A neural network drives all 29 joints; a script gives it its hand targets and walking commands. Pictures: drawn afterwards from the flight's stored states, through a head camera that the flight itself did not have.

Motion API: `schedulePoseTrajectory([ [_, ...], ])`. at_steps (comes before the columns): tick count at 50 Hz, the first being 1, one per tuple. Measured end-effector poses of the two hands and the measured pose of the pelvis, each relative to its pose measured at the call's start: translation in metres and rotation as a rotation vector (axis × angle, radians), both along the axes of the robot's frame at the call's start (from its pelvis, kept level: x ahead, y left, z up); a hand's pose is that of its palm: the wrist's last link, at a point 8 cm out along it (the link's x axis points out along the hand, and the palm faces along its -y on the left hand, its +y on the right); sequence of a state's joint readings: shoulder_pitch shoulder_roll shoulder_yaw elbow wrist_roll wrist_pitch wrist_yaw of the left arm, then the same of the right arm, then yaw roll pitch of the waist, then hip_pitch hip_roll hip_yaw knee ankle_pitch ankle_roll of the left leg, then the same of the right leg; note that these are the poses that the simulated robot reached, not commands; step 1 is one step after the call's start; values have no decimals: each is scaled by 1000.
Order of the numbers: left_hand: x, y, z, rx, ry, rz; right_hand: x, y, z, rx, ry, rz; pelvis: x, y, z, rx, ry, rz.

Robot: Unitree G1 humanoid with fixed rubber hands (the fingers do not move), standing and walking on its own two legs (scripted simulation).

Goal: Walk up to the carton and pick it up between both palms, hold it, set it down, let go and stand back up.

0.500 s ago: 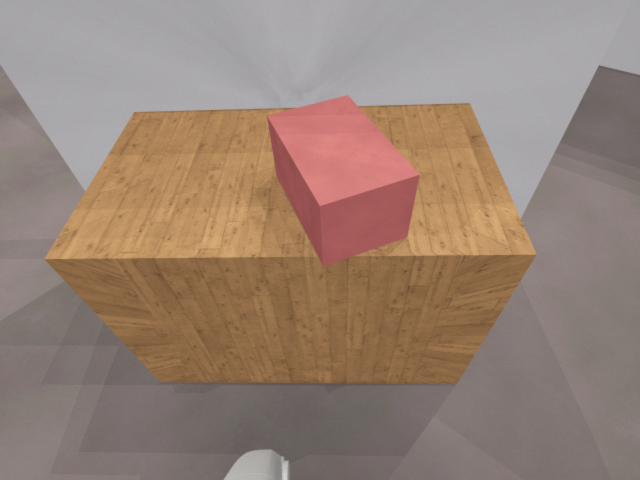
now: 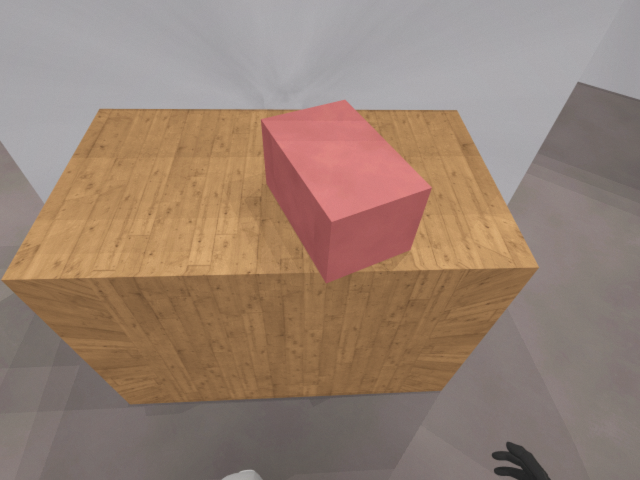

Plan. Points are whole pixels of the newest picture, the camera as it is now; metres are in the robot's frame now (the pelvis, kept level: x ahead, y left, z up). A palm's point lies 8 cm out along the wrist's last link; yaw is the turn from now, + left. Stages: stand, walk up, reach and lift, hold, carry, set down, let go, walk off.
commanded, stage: walk up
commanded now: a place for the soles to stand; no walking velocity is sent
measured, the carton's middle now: (336, 185) +0.61 -0.04 -0.02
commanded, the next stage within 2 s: none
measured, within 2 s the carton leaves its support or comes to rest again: neither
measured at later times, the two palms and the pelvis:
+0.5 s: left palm out of the picture +0.14 +0.24 -0.10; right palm out of the picture +0.13 -0.28 -0.08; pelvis +0.03 -0.01 +0.01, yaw +0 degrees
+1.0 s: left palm out of the picture +0.11 +0.26 -0.09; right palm (538, 475) +0.14 -0.27 -0.08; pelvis +0.03 -0.01 +0.01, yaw +1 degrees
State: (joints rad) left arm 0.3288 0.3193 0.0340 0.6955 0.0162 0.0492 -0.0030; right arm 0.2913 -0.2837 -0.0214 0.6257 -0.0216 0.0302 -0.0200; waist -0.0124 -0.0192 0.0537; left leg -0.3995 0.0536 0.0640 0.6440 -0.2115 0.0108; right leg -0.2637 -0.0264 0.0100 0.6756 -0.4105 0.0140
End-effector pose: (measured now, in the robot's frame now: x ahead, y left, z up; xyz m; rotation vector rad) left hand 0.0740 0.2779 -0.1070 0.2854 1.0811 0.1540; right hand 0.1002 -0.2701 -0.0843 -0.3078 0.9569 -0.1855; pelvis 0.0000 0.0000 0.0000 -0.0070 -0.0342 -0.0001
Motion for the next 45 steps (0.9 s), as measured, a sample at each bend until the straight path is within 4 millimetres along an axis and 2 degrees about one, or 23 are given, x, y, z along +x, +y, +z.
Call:
schedulePoseTrajectory([
  [6, 3, -11, 18, 12, -24, 18, -10, -6, -13, 68, 48, -10, 6, -9, 6, 5, 0, 7],
  [11, 23, -22, 21, -10, -47, -16, -9, -7, -16, 73, 54, 1, 12, -11, 7, 6, -2, 3],
  [18, 53, -34, 16, -55, -85, -43, 4, -9, -5, 48, 55, 7, 25, -13, 9, 10, 13, 2],
  [23, 63, -35, 12, -69, -84, -49, 20, -12, 4, 26, 37, 19, 32, -12, 10, 8, 25, 2],
  [30, 64, -27, 13, -54, -73, -40, 45, -9, 9, 24, -11, 41, 36, -10, 10, 5, 25, 3],
  [35, 60, -21, 17, -37, -75, -30, 56, -3, 9, 38, -36, 57, 36, -9, 10, 3, 19, 5],
  [45, 45, -18, 19, -35, -63, -18, 49, 2, 5, 52, -25, 61, 30, -7, 11, 1, 13, 8],
])
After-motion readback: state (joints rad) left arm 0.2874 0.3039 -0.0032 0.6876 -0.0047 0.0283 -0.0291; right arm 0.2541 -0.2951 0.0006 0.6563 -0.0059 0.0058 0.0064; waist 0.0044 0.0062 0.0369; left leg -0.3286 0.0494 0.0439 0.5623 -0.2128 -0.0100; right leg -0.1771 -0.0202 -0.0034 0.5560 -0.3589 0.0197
